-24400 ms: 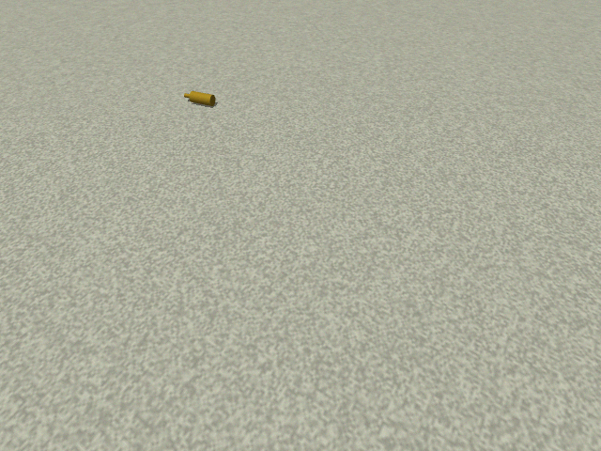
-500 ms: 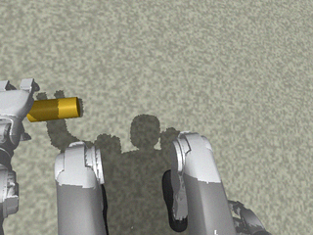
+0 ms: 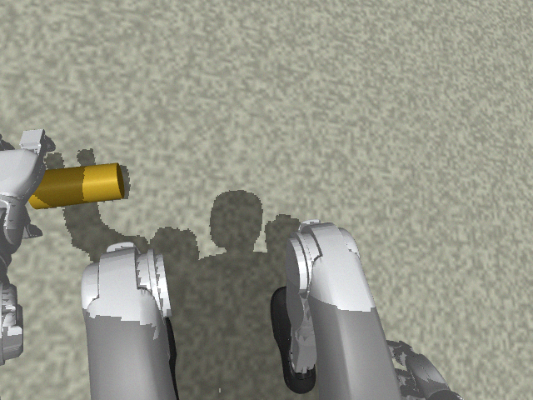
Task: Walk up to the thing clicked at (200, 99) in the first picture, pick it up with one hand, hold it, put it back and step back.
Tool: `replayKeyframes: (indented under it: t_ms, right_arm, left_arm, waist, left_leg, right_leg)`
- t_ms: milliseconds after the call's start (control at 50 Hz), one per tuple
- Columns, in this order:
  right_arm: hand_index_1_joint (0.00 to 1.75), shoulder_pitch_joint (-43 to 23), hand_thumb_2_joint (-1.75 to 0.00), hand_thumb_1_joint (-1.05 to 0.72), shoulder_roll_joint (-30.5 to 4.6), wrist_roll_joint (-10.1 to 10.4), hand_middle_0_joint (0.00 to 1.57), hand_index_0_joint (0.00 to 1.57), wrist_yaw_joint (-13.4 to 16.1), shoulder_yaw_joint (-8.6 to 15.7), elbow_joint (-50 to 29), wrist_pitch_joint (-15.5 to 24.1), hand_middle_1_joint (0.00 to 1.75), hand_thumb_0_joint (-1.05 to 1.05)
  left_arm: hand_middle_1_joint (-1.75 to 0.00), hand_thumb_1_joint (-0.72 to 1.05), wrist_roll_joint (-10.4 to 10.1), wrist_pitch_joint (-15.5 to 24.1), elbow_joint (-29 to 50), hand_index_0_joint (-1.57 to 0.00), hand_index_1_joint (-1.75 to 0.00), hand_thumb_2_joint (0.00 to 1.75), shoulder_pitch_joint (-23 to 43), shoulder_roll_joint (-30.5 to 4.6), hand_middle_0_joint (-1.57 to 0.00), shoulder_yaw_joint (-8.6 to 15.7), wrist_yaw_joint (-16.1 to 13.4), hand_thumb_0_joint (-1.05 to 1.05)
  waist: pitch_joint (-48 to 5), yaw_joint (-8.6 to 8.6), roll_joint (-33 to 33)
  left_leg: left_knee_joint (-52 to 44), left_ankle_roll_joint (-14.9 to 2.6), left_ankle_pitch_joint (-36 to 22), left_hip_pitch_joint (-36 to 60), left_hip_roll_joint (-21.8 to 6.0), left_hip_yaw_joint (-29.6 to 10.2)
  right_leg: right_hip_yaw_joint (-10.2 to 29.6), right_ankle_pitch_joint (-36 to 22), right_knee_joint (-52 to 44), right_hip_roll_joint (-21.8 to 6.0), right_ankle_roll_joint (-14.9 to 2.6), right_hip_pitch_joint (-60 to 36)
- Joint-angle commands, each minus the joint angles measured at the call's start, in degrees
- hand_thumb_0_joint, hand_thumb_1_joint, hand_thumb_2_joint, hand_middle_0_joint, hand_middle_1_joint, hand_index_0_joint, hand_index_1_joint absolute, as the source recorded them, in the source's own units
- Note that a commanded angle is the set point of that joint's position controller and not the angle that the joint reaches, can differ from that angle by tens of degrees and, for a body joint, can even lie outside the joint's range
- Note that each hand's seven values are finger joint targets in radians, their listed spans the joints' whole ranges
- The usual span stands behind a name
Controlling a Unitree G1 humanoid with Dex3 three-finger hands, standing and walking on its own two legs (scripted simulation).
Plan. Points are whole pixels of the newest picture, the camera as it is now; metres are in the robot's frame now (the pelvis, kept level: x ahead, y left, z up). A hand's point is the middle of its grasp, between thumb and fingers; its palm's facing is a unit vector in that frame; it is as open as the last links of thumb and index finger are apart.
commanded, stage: rise first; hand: left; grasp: from above
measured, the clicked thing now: (62, 187) +0.45 +0.31 -0.28
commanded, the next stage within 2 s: approach in 1.24 s
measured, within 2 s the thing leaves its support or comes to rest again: neither
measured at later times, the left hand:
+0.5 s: hand (20, 191) +0.41 +0.32 -0.17, palm faces -0.45 -0.08 -0.89, open 14.2 cm
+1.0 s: hand (17, 188) +0.42 +0.32 -0.16, palm faces -0.44 -0.07 -0.89, open 14.1 cm
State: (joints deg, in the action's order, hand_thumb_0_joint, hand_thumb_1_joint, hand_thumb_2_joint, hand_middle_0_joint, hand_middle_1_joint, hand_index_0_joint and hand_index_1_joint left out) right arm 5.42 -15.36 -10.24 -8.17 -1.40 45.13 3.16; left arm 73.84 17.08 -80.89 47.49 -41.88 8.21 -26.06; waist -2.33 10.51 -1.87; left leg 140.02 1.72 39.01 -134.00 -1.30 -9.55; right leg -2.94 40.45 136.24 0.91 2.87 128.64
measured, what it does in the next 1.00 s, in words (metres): stands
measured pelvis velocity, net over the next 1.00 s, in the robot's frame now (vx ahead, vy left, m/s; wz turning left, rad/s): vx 0.00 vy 0.00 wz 0.00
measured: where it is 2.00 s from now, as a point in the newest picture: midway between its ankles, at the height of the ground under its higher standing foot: (230, 370)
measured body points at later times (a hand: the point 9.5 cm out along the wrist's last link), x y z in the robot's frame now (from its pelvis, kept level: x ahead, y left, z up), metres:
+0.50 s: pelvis +0.00 +0.00 +0.00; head +0.23 +0.08 +0.38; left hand +0.43 +0.33 -0.12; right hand +0.08 -0.27 -0.11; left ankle +0.08 +0.14 -0.28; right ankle +0.09 -0.13 -0.28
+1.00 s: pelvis +0.00 +0.00 +0.00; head +0.22 +0.08 +0.39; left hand +0.43 +0.32 -0.11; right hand +0.07 -0.27 -0.10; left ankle +0.08 +0.14 -0.28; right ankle +0.09 -0.13 -0.28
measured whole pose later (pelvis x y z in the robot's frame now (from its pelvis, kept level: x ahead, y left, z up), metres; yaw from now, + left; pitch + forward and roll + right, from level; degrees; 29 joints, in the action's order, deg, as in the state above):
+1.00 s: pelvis +0.00 +0.00 +0.00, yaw +0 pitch +32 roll -8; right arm 6.6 -15.5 -9.3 -8.1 -2.4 44.4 3.0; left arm 73.2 16.5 -79.8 48.8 -42.9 6.3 -23.3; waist -3.1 10.8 -1.3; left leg 139.1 1.3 38.0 -133.7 -1.0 -9.6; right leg -3.1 39.6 135.0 0.8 3.1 127.8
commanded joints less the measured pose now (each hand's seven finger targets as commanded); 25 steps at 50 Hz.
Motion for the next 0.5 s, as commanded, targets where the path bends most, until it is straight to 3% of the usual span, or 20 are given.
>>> replayKeyframes:
  t_ms: [0, 80, 140, 180, 200, 300, 340, 380, 420, 480]
  right_arm:
    - [0.30, 10.4, -0.90, -0.90, -14.0, -0.2, 0.20, 0.20, 0.7, 3.9, -0.6, 0.2, 0.30, 0.00]
    - [0.30, 10.6, -0.90, -0.90, -14.1, -0.2, 0.20, 0.20, 0.6, 3.7, -0.5, 0.2, 0.30, 0.00]
    - [0.30, 10.7, -0.90, -0.90, -14.3, -0.6, 0.20, 0.20, 0.6, 3.4, -0.3, 0.3, 0.30, 0.00]
    - [0.30, 10.4, -0.90, -0.90, -14.4, -0.3, 0.20, 0.20, 0.6, 3.6, -0.5, 0.3, 0.30, 0.00]
    - [0.30, 10.4, -0.90, -0.90, -14.3, -0.3, 0.20, 0.20, 0.5, 3.8, -0.5, 0.5, 0.30, 0.00]
    - [0.30, 10.6, -0.90, -0.90, -14.3, 0.0, 0.20, 0.20, 0.5, 3.6, -0.8, 0.3, 0.30, 0.00]
    - [0.30, 10.7, -0.90, -0.90, -14.3, 0.0, 0.20, 0.20, 0.4, 3.5, -1.1, 0.3, 0.30, 0.00]
    - [0.30, 10.5, -0.90, -0.90, -14.3, 0.2, 0.20, 0.20, 0.6, 3.4, -1.2, 0.2, 0.30, 0.00]
    - [0.30, 11.0, -0.90, -0.90, -14.2, 0.2, 0.20, 0.20, 0.4, 3.4, -0.9, 0.3, 0.30, 0.00]
    - [0.30, 11.0, -0.90, -0.90, -14.4, 0.4, 0.20, 0.20, 0.6, 3.3, -1.2, 0.2, 0.30, 0.00]
  left_arm:
    - [-0.97, -0.57, -0.5, -0.2, 6.6, -0.06, -0.99, 1.05, 14.8, -15.7, -0.08, 2.0, -2.4, 0.00]
    - [-0.97, -0.59, -0.5, -0.1, 6.4, -0.05, -1.00, 1.06, 15.0, -16.2, -0.08, 2.2, -2.8, 0.00]
    - [-0.98, -0.58, -0.2, -0.4, 5.4, -0.05, -1.00, 1.05, 16.1, -15.6, -0.07, 1.6, -2.8, 0.00]
    - [-0.97, -0.59, -0.3, -0.4, 6.8, -0.05, -1.00, 1.06, 15.8, -17.0, -0.07, 2.6, -3.0, 0.00]
    - [-0.98, -0.58, -0.4, -0.6, 5.7, -0.05, -1.00, 1.05, 14.9, -15.8, -0.07, 2.0, -2.8, 0.00]
    - [-0.98, -0.58, -0.5, -1.0, 7.0, -0.05, -1.00, 1.06, 15.3, -16.3, -0.07, 2.1, -2.2, 0.00]
    - [-0.98, -0.58, -0.8, -0.9, 8.4, -0.05, -1.00, 1.05, 16.7, -15.9, -0.07, 1.4, -1.8, 0.00]
    - [-0.99, -0.57, -0.7, -1.1, 6.7, -0.06, -1.01, 1.04, 15.7, -16.4, -0.07, 1.4, -1.6, 0.00]
    - [-0.99, -0.58, -1.1, -1.2, 5.2, -0.06, -1.01, 1.05, 15.6, -14.3, -0.08, 0.3, -1.1, 0.00]
    - [-0.99, -0.58, -1.1, -0.8, 8.3, -0.06, -1.01, 1.05, 16.0, -16.6, -0.07, 1.4, -0.7, 0.00]
  waist:
    - [-37.5, -0.24, 15.6]
    - [-37.1, -0.35, 16.2]
    - [-36.9, 0.94, 15.5]
    - [-38.5, -0.27, 17.8]
    - [-36.7, 0.10, 17.8]
    - [-37.8, -0.01, 17.4]
    - [-37.7, 0.67, 17.8]
    - [-37.3, -0.04, 17.4]
    - [-35.4, 1.16, 15.8]
    - [-38.0, -0.05, 17.6]
  left_leg:
    - [-13.1, -3.08, -9.1, 29.9, 1.1, 7.4]
    - [-13.4, -2.98, -8.7, 29.4, 1.2, 7.2]
    - [-12.8, -3.03, -9.4, 30.2, 1.1, 6.9]
    - [-13.4, -2.76, -9.7, 31.5, 1.1, 7.0]
    - [-13.6, -2.69, -9.1, 31.2, 0.9, 7.0]
    - [-13.7, -2.82, -9.3, 30.7, 1.0, 6.9]
    - [-14.2, -2.88, -8.8, 30.2, 1.1, 6.8]
    - [-14.0, -2.86, -8.7, 30.4, 1.0, 7.0]
    - [-13.9, -2.99, -8.0, 29.2, 1.2, 6.8]
    - [-14.0, -2.89, -9.5, 30.5, 1.2, 7.0]
  right_leg:
    - [-5.9, -12.3, -14.0, 1.6, -4.44, -16.6]
    - [-6.1, -11.8, -13.5, 1.6, -4.65, -16.1]
    - [-6.4, -12.7, -13.5, 1.7, -4.39, -15.8]
    - [-6.3, -12.7, -13.0, 1.7, -4.60, -15.5]
    - [-6.5, -12.1, -12.7, 1.6, -4.61, -14.4]
    - [-6.6, -12.5, -12.9, 1.6, -4.65, -15.0]
    - [-6.5, -12.2, -13.3, 1.6, -4.61, -15.1]
    - [-6.4, -12.0, -13.6, 1.6, -4.69, -15.0]
    - [-6.5, -11.6, -13.6, 1.6, -4.56, -14.6]
    - [-6.4, -12.8, -13.6, 1.5, -4.50, -16.1]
